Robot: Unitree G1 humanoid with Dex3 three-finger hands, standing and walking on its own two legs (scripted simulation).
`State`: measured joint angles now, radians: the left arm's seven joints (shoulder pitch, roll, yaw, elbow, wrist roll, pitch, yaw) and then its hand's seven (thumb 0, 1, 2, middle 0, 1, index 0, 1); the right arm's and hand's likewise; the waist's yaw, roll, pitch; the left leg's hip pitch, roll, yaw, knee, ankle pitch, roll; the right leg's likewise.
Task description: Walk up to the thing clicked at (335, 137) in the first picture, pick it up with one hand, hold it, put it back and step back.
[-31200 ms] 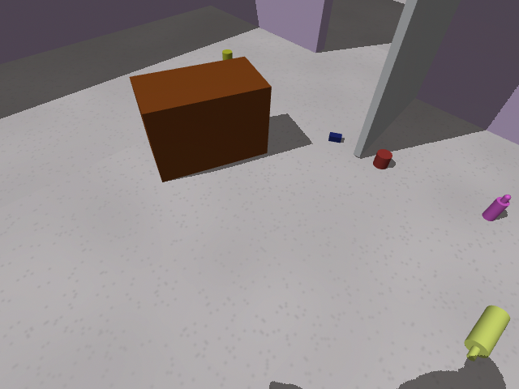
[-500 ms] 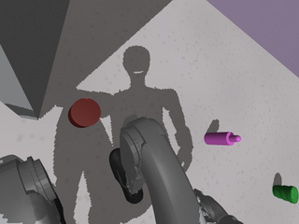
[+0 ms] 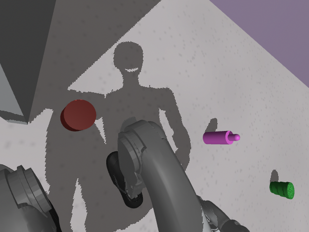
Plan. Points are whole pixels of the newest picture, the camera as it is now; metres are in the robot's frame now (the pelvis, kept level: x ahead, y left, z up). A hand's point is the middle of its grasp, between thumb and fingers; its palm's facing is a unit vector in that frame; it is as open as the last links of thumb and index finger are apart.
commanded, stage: rest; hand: left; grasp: from above
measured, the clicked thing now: out of the picture +0.49 +0.30 -0.28
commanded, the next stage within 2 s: open in 0.16 s
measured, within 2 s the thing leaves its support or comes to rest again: neither
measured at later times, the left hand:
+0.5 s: hand out of the picture +0.48 +0.30 -0.25, palm faces -0.45 -0.13 -0.88, open 7.9 cm
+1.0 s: hand out of the picture +0.48 +0.31 -0.25, palm faces -0.46 -0.13 -0.88, open 11.4 cm
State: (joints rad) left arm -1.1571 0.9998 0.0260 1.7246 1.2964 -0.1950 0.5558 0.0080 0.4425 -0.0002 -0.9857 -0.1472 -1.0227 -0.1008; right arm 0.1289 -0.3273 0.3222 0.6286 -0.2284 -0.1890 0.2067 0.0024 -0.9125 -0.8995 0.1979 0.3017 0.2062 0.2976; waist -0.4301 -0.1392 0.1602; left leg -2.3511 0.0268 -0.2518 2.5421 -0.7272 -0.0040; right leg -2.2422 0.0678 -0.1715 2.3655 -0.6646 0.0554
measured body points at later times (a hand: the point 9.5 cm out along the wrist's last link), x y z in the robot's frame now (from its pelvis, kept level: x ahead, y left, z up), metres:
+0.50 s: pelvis +0.00 +0.00 +0.00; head +0.28 +0.13 +0.32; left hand +0.50 +0.31 -0.20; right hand +0.04 -0.25 -0.05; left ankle +0.06 +0.13 -0.27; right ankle +0.11 -0.12 -0.27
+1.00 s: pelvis +0.00 +0.00 +0.00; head +0.29 +0.13 +0.32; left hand +0.50 +0.31 -0.20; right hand +0.04 -0.24 -0.04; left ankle +0.06 +0.13 -0.27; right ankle +0.11 -0.12 -0.27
